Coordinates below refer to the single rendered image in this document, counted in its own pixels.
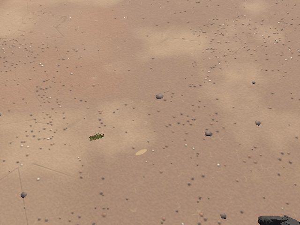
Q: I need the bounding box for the right robot hand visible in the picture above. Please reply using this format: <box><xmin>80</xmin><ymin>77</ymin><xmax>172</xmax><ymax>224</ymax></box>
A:
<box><xmin>258</xmin><ymin>215</ymin><xmax>300</xmax><ymax>225</ymax></box>

